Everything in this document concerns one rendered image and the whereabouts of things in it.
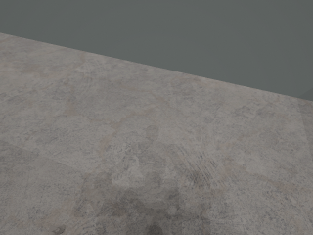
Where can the robot left hand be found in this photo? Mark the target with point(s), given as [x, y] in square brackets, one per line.
[55, 230]

